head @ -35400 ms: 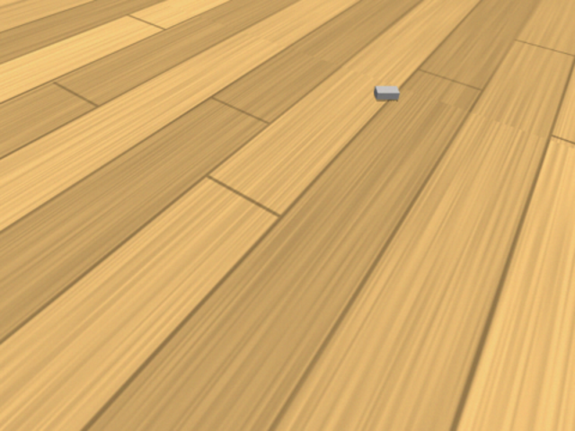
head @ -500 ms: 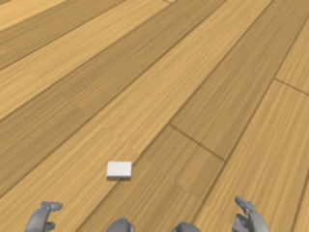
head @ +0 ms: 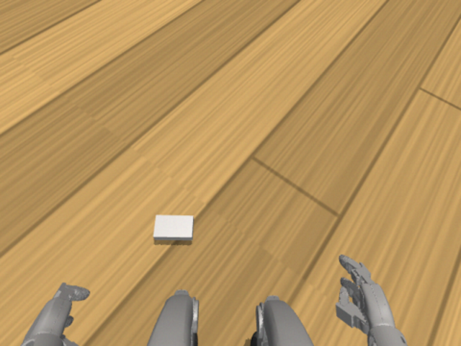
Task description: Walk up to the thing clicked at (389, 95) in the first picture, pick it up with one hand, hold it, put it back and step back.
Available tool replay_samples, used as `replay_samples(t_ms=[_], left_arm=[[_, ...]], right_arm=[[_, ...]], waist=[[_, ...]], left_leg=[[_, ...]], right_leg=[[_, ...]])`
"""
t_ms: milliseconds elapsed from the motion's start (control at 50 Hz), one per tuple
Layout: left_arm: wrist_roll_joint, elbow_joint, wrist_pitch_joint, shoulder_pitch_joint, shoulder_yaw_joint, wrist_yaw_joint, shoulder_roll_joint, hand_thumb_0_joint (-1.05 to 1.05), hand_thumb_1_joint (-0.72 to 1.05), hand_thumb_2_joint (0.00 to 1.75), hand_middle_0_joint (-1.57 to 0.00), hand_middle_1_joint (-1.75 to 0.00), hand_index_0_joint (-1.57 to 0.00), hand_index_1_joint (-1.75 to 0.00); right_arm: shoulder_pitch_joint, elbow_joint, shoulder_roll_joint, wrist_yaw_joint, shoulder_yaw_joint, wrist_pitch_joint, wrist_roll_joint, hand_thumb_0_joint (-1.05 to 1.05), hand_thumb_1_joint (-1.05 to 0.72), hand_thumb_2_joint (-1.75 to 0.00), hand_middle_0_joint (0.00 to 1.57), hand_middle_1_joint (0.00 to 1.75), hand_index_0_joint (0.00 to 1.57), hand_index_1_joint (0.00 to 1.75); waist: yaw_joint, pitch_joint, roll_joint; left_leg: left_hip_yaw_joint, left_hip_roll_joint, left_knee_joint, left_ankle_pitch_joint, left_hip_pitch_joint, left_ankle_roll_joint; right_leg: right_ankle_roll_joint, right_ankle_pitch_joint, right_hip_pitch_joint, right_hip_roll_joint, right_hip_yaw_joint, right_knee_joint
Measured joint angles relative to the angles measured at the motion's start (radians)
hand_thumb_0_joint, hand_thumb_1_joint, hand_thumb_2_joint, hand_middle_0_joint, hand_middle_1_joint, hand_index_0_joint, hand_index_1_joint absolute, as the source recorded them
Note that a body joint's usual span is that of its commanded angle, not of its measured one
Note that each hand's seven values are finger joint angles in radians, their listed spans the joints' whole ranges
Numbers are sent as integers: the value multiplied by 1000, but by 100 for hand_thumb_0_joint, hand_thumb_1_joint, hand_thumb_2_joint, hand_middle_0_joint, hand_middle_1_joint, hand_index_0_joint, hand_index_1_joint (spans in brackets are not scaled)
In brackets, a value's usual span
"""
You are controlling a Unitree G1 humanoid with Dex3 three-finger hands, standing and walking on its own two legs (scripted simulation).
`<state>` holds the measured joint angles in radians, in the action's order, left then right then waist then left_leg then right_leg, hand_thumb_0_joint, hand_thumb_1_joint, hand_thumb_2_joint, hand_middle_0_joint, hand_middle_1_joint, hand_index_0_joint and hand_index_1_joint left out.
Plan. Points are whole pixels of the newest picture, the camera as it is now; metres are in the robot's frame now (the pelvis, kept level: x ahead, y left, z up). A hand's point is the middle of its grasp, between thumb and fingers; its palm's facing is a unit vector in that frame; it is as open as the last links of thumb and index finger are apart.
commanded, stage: rise first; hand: left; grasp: from above
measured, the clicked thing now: (174, 227) +0.49 +0.19 -0.63
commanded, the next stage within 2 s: none
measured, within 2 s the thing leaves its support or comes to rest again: neither
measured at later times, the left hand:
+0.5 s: hand (127, 266) +0.30 +0.25 -0.34, palm faces -0.50 -0.29 -0.82, open 14.1 cm
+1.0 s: hand (144, 241) +0.39 +0.24 -0.44, palm faces -0.47 +0.01 -0.88, open 14.2 cm
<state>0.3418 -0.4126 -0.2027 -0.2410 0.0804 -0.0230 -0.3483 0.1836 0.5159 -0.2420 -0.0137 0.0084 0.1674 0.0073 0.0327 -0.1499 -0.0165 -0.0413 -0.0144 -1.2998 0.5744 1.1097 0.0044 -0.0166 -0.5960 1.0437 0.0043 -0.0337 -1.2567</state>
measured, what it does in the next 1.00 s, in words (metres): lowers itself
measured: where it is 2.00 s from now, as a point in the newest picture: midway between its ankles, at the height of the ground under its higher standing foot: outside the picture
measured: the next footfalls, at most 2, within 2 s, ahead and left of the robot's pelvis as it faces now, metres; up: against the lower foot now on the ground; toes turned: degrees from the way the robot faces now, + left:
none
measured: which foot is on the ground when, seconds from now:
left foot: down 0.00-1.00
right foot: down 0.00-1.00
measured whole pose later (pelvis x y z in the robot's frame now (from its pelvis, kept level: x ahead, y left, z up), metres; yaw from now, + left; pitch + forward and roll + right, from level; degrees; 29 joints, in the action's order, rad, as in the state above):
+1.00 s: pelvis -0.08 +0.00 -0.29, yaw -6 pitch +35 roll -7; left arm 1.24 -1.31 0.25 0.88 0.05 -0.31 -0.69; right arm 0.17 0.77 -0.25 0.09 0.00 0.02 -0.09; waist 0.18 -0.10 0.00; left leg -0.11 -0.02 -2.27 0.65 2.23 0.00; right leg -0.02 -0.69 2.14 -0.03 -0.07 -2.22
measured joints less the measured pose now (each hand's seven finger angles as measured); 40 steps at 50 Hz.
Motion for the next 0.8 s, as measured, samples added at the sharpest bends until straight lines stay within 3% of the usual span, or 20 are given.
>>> replay_samples(t_ms=[180, 460, 620, 800], left_arm=[[200, -171, 158, 241, -7, -46, -56, 0, -58, 99, -9, -104, -8, -105], [491, -490, 311, 705, -21, -115, -147, 0, -56, 102, -10, -104, -9, -106], [661, -657, 390, 893, -21, -179, -215, 0, -51, 101, -9, -103, -8, -104], [789, -803, 410, 1023, -23, -240, -283, 0, -52, 102, -7, -102, -7, -103]], right_arm=[[-60, 62, -38, 29, 18, 39, 0, 1, -91, -91, 21, 30, 21, 30], [-79, 180, -38, 63, 46, -15, -16, 1, -91, -91, 21, 30, 21, 30], [-42, 219, -25, 76, 35, -65, -43, 1, -88, -90, 21, 30, 21, 30], [-17, 239, -15, 91, 22, -121, -72, 1, -88, -90, 21, 30, 21, 30]], waist=[[7, -39, 9], [5, -20, -6], [46, 10, 3], [110, 34, 9]], left_leg=[[6, 3, -286, 65, 338, -4], [-18, -11, -636, 80, 775, -16], [-41, -14, -784, 73, 934, -17], [-55, -9, -891, 68, 1041, -7]], right_leg=[[1, -79, 347, 2, 12, -309], [14, -97, 787, -18, -1, -664], [13, -86, 937, -27, -19, -800], [2, -82, 1028, -27, -29, -891]])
